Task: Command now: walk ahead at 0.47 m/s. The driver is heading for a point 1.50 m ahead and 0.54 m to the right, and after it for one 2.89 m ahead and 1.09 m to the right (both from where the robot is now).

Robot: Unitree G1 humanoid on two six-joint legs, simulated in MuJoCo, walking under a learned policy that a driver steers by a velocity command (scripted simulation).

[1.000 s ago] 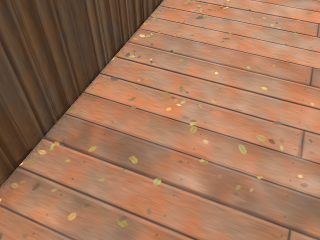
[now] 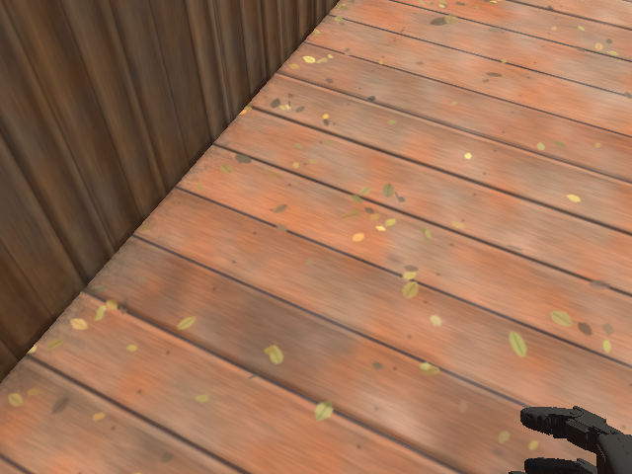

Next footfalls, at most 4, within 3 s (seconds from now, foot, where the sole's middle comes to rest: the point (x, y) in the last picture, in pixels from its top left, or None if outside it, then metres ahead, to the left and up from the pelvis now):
0.02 left None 0.19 0.11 -0.76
0.58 right None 0.47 -0.15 -0.76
1.06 left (398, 321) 0.81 -0.08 -0.76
1.50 right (542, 325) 0.83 -0.41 -0.76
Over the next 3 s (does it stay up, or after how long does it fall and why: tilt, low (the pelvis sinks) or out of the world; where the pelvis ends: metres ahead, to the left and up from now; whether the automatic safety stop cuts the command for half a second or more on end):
stays up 0.93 -0.37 0.02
